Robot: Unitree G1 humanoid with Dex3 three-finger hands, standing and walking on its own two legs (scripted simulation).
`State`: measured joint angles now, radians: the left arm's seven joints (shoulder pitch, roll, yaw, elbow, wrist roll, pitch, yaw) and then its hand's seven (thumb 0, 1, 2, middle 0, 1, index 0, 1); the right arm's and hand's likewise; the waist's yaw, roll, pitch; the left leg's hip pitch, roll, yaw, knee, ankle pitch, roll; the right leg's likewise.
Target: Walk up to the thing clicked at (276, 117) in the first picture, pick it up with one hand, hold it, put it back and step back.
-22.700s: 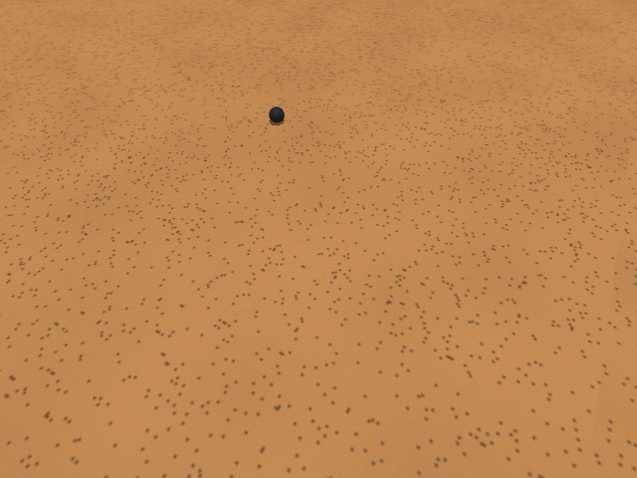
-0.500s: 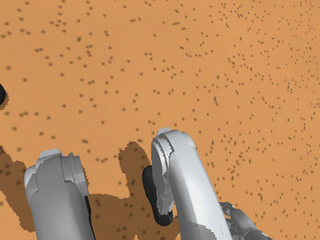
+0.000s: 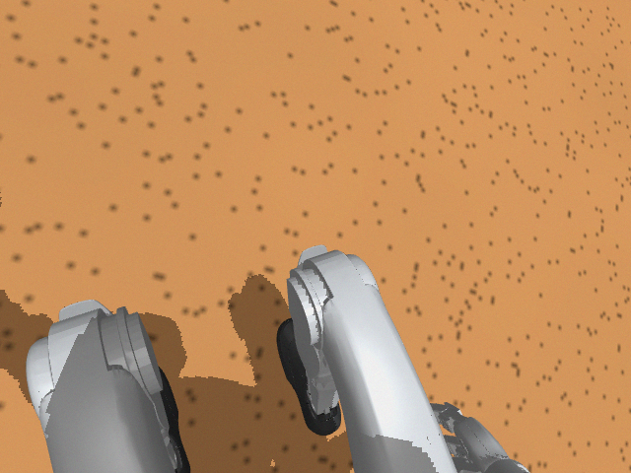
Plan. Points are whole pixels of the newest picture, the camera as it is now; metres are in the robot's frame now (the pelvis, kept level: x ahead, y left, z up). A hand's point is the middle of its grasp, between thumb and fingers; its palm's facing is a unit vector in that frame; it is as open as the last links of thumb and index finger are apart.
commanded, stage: rest palm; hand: left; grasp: from above
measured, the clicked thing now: out of the picture +0.49 +0.36 -0.28
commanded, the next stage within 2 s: close in 1.98 s
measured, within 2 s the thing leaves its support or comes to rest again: neither
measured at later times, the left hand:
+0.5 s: hand out of the picture +0.47 +0.35 -0.22, palm faces -0.42 -0.10 -0.90, open 14.2 cm
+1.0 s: hand out of the picture +0.47 +0.35 -0.24, palm faces -0.45 -0.13 -0.88, open 14.2 cm
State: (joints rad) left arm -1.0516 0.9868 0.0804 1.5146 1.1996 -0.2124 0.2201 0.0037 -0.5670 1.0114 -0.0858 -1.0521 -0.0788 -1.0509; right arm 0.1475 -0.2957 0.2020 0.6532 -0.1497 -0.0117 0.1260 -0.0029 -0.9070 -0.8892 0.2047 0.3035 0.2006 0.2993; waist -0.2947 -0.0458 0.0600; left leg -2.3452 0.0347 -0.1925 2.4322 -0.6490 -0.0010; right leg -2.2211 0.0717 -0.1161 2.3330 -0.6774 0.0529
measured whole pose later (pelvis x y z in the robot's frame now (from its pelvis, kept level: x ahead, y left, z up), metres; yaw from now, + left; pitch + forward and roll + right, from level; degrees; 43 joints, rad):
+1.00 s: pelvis +0.01 +0.00 -0.02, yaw -4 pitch +28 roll -14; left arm -1.05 1.07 0.12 1.63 1.26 -0.27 0.47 0.00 -0.54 1.01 -0.08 -1.01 -0.07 -1.01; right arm 0.08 -0.32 0.29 0.64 -0.22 -0.12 0.17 0.00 -0.90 -0.89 0.20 0.30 0.20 0.30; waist -0.34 -0.14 0.14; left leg -2.35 0.04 -0.27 2.53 -0.70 -0.01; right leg -2.21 0.10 -0.18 2.37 -0.70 0.06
